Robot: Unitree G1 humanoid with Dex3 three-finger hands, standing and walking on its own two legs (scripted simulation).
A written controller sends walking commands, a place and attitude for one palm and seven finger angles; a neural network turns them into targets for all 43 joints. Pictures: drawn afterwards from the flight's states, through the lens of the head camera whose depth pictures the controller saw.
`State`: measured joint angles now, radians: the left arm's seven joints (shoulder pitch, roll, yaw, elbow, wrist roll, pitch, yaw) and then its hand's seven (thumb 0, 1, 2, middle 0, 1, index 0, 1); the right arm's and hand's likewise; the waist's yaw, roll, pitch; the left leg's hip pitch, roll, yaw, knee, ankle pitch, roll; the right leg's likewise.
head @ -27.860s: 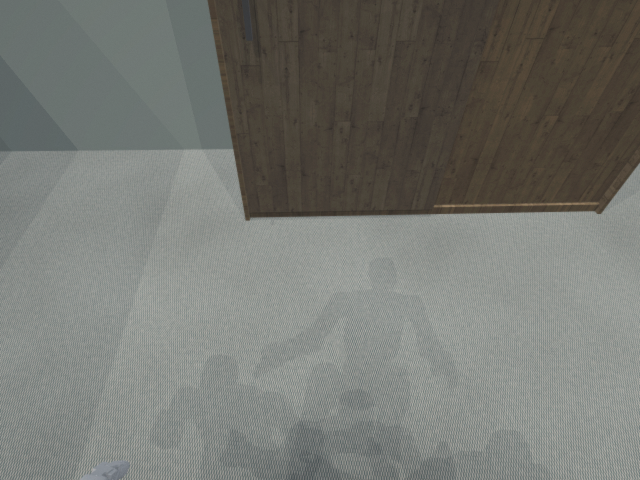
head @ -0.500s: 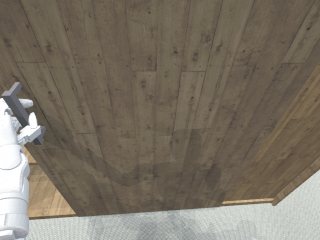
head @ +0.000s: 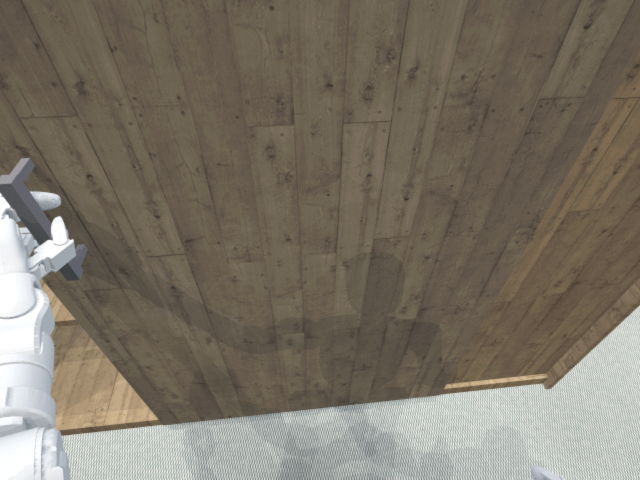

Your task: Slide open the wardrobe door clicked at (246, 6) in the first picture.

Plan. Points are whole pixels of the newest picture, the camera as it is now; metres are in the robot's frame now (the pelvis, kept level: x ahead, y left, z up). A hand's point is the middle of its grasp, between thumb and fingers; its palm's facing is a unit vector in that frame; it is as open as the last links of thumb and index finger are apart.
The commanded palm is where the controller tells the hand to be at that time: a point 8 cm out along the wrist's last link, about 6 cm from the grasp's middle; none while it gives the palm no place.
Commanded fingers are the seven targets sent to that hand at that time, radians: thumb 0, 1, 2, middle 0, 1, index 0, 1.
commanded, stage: stop walking and hold the door there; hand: left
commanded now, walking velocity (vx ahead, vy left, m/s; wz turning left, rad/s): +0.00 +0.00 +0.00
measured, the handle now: (50, 223) +0.40 +0.38 +0.12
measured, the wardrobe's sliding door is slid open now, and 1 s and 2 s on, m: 0.44 0.44 0.44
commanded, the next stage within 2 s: loosen the grip on the handle in 1.42 s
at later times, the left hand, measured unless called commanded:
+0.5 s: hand (65, 251) +0.36 +0.35 +0.10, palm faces +0.41 -0.87 -0.26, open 5.3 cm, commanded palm +0.32 +0.38 +0.09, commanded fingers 0.00 0.90 0.90 -0.45 -1.40 -0.45 -1.40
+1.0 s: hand (65, 252) +0.35 +0.35 +0.11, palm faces +0.36 -0.91 -0.20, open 5.4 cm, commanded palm +0.32 +0.38 +0.09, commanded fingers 0.00 0.90 0.90 -0.45 -1.40 -0.45 -1.40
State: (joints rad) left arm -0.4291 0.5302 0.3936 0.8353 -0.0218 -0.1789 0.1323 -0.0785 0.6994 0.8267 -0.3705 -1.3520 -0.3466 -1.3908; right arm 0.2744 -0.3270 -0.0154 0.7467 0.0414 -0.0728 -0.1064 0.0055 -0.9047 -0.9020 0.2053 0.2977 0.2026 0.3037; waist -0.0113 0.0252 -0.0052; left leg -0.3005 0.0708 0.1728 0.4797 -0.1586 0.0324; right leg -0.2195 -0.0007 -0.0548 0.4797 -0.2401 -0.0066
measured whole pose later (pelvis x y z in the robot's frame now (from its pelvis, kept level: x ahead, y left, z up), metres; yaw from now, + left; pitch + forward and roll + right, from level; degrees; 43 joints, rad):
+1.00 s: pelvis -0.06 +0.09 -0.01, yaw +2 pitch -2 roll +0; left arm -0.62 0.41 0.23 0.78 -0.04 -0.14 0.09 -0.09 0.75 0.82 -0.46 -1.40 -0.34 -1.40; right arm 0.24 -0.29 0.02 0.73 0.03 -0.05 -0.09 0.01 -0.90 -0.90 0.21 0.30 0.21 0.30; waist 0.00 -0.01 0.11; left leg -0.34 0.03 0.15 0.55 -0.18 0.06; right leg -0.20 0.01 -0.06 0.61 -0.42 -0.01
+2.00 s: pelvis -0.09 +0.09 -0.02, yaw -1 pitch +5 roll -2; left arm -0.67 0.49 0.34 0.90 0.05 -0.12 0.08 0.00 -0.44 0.25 -0.35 -1.28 -0.35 -1.29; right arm 0.33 -0.28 0.01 0.72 0.02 -0.10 -0.05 0.01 -0.90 -0.90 0.21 0.30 0.20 0.30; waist -0.06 -0.01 -0.03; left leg -0.54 0.00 0.05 0.60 -0.14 0.05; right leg -0.40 0.04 -0.05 0.63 -0.32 -0.03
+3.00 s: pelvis -0.04 +0.08 -0.02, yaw -1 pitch +6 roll -2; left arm -0.33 0.55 0.49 0.61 -0.08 -0.06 -0.12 -0.01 -0.54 0.20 -0.26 -1.15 -0.26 -1.16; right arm 0.35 -0.27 0.02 0.65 0.04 -0.07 -0.08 0.01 -0.90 -0.90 0.21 0.30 0.21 0.30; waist -0.01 0.02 -0.09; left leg -0.52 0.00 0.04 0.66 -0.25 0.05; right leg -0.35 0.05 -0.04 0.62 -0.38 -0.03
